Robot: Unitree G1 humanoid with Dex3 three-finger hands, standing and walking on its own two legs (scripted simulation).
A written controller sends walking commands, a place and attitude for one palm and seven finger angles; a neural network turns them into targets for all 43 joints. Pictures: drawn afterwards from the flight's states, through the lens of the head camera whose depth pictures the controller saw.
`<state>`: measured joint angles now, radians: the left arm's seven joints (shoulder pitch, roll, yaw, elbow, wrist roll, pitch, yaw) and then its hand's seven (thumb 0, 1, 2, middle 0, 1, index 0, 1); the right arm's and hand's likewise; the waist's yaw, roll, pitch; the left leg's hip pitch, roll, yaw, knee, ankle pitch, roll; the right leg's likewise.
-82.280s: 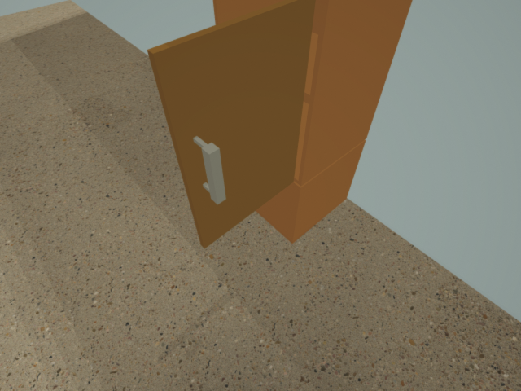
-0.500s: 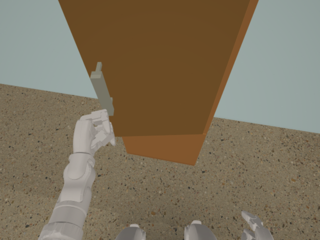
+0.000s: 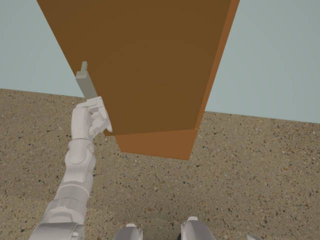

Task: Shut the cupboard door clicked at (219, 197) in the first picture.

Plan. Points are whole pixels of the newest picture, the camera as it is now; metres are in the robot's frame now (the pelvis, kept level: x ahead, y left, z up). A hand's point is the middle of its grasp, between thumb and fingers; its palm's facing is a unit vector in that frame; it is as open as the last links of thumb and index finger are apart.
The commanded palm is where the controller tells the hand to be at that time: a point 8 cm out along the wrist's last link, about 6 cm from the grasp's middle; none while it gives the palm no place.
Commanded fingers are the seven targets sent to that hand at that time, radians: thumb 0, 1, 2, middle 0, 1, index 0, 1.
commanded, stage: bring the fist close to the handle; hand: left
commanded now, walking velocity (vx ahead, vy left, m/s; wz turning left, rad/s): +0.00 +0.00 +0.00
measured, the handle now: (92, 90) +0.51 +0.20 +0.05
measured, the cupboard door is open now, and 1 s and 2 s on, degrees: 13 3 0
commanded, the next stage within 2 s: push the door shut along its arc in 0.08 s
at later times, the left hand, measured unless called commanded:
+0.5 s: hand (109, 107) +0.44 +0.14 +0.06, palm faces +0.01 -1.00 -0.04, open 3.1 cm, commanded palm +0.42 +0.19 +0.05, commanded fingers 0.00 0.90 0.90 -1.30 -1.50 -1.30 -1.50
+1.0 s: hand (115, 89) +0.50 +0.13 +0.05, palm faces -0.14 -0.99 -0.02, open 3.1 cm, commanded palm +0.49 +0.18 +0.05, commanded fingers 0.00 0.90 0.90 -1.30 -1.50 -1.30 -1.50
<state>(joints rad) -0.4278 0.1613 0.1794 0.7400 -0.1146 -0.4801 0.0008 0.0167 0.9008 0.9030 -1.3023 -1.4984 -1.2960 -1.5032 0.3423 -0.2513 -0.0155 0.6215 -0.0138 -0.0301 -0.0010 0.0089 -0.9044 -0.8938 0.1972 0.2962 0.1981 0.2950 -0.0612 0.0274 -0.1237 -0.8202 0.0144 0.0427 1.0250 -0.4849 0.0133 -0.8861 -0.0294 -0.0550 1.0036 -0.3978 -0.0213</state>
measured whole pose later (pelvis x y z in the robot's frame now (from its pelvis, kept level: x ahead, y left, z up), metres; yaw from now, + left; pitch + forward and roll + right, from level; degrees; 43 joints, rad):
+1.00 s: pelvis -0.01 +0.01 -0.02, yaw +0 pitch +23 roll -1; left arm -0.95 0.41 0.30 1.20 -0.10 -0.43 -0.23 0.02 0.90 0.90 -1.30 -1.50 -1.30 -1.50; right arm 0.39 -0.28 0.01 0.63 -0.02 -0.02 0.00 0.01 -0.90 -0.89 0.20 0.30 0.20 0.30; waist -0.18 0.04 -0.11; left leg -1.05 0.02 0.02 1.15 -0.51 0.03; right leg -1.09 -0.02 -0.07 1.09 -0.40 -0.02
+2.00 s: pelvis -0.04 +0.02 -0.06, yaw +0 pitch +30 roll -5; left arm -1.43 0.50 0.28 1.41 0.02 -0.25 -0.06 -0.07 0.66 0.98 -1.34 -1.50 -1.39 -1.50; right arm 0.45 -0.26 0.07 0.66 -0.09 -0.09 0.01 0.00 -0.90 -0.89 0.20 0.30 0.20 0.30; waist -0.28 0.05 -0.13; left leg -1.35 0.02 -0.03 1.32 -0.50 0.03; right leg -1.34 -0.03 -0.12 1.19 -0.38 -0.01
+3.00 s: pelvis +0.03 +0.00 +0.00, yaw -1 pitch +22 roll -1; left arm -0.75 0.14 0.21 0.97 -0.01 -0.51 0.16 0.02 0.90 0.90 -1.30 -1.50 -1.30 -1.50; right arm 0.34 -0.24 -0.04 0.60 -0.06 0.03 0.07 0.00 -0.91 -0.89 0.20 0.30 0.20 0.29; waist -0.12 0.04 -0.15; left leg -0.89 0.03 0.04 1.03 -0.52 0.01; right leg -0.95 -0.01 -0.05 1.00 -0.43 -0.02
